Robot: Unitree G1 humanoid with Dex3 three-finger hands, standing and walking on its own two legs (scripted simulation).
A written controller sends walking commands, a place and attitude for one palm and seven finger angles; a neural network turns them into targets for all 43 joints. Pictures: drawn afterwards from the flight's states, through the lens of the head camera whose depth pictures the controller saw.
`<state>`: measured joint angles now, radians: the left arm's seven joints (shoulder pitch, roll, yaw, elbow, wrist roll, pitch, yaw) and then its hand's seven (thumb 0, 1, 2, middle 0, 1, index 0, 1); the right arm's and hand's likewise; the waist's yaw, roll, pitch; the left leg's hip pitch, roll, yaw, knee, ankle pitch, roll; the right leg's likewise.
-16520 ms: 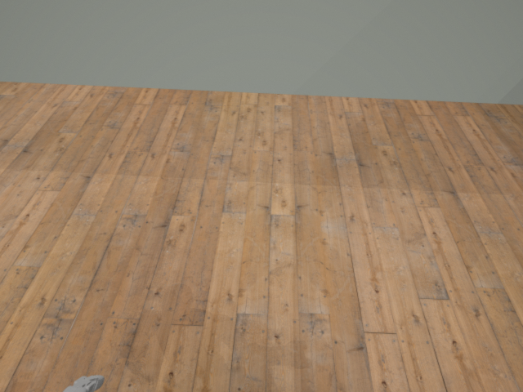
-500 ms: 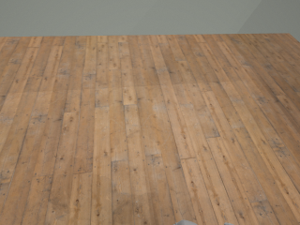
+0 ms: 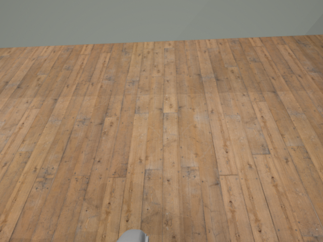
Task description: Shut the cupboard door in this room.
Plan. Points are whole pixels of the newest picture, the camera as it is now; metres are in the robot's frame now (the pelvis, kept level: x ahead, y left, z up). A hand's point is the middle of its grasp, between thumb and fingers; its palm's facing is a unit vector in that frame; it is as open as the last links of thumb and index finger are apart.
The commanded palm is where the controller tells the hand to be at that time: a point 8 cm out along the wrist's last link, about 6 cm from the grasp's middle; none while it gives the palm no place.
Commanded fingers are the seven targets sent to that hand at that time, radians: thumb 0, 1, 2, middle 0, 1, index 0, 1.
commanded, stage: turn or walk to find it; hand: left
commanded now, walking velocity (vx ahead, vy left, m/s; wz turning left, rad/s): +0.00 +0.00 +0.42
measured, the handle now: out of the picture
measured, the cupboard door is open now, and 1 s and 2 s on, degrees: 79 79 79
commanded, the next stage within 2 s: stand and wait in 0.70 s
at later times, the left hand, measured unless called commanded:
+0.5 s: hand out of the picture +0.00 +0.27 -0.17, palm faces +0.24 -0.94 -0.26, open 7.4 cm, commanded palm none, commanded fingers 0.00 0.90 0.90 -0.20 -0.30 -0.20 -0.30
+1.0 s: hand out of the picture -0.08 +0.18 -0.18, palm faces +0.32 -0.93 -0.20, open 7.4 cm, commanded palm none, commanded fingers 0.00 0.90 0.90 -0.20 -0.30 -0.20 -0.30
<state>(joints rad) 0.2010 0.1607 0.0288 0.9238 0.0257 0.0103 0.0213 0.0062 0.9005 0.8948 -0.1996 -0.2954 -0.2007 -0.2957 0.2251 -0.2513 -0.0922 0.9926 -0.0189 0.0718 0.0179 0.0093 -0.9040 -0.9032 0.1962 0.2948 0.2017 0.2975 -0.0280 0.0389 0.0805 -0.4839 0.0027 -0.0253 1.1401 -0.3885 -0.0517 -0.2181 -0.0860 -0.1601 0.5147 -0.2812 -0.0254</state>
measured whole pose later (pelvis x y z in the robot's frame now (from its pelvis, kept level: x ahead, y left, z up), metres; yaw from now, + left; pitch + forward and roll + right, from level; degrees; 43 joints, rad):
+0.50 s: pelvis -0.02 +0.04 +0.00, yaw +11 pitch -1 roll +0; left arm 0.18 0.25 0.06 0.97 0.02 0.06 0.01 0.01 0.91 0.90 -0.20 -0.29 -0.20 -0.29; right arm 0.14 -0.20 -0.04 0.96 -0.02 0.02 0.00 0.01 -0.90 -0.90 0.20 0.30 0.21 0.30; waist 0.01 -0.02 0.07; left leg -0.22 -0.01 0.00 0.47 -0.24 0.03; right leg -0.43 -0.08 -0.05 0.98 -0.43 0.08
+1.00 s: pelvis -0.03 +0.01 +0.00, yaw +16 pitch +0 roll +0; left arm 0.28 0.16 0.03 1.04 0.03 0.01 0.01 0.01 0.90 0.89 -0.20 -0.30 -0.20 -0.30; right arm 0.18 -0.21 -0.05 1.05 -0.01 0.03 -0.02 0.01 -0.90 -0.90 0.19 0.29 0.20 0.30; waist 0.04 0.01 0.06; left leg -0.21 0.04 0.03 0.56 -0.33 -0.04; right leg -0.27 -0.03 -0.09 0.52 -0.26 -0.02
